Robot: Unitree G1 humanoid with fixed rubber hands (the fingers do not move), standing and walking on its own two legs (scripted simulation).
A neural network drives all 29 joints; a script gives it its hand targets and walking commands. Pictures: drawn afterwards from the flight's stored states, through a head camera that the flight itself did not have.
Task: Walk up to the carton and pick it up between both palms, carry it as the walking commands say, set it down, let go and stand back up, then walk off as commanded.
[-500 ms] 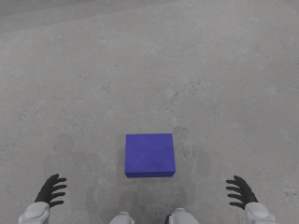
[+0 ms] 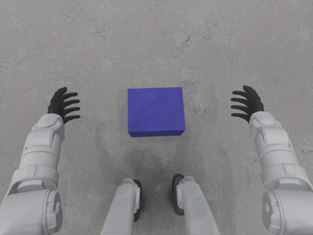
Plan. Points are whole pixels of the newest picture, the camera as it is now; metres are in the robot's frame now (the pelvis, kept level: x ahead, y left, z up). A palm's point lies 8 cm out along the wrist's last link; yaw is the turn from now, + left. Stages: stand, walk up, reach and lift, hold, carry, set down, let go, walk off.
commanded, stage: reach and lift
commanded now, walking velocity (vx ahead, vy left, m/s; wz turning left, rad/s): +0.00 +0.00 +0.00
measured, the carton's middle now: (155, 113) +0.56 +0.01 -0.60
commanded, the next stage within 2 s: none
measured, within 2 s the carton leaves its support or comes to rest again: neither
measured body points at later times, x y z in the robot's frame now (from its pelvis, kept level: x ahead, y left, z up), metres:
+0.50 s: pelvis +0.02 +0.00 -0.03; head +0.34 +0.00 +0.28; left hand +0.54 +0.26 -0.13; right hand +0.57 -0.22 -0.14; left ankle +0.07 +0.12 -0.65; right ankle +0.10 -0.12 -0.65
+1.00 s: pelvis -0.01 +0.00 -0.12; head +0.35 +0.01 +0.16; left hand +0.55 +0.25 -0.24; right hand +0.58 -0.22 -0.24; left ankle +0.07 +0.12 -0.65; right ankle +0.10 -0.13 -0.65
